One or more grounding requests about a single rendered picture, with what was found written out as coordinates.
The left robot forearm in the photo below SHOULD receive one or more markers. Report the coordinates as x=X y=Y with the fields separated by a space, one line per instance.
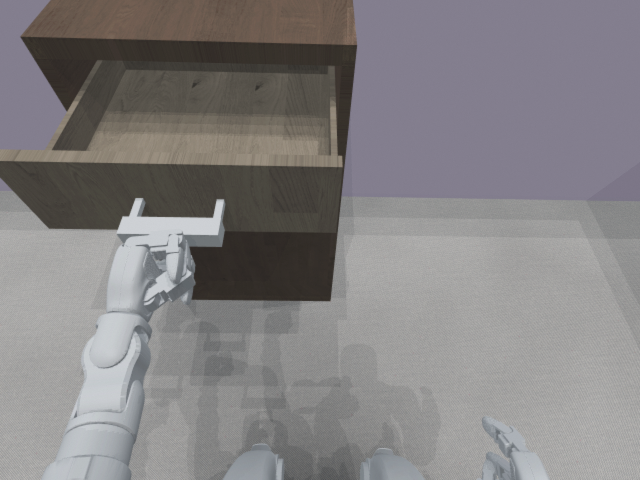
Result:
x=98 y=440

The handle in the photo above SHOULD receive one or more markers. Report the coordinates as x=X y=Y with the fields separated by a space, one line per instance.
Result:
x=199 y=232

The left robot hand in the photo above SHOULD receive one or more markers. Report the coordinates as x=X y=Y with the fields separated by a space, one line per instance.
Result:
x=134 y=270

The left robot thigh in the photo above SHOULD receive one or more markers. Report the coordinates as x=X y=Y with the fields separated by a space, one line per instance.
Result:
x=256 y=465

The cabinet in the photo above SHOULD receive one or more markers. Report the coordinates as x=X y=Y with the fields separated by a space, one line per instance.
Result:
x=69 y=36

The left robot shin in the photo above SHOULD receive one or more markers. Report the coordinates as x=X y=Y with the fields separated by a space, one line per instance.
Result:
x=260 y=447

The right robot hand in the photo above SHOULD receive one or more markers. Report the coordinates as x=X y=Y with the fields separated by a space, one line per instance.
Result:
x=524 y=464

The drawer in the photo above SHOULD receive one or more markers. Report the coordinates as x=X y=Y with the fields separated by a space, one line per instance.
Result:
x=181 y=135

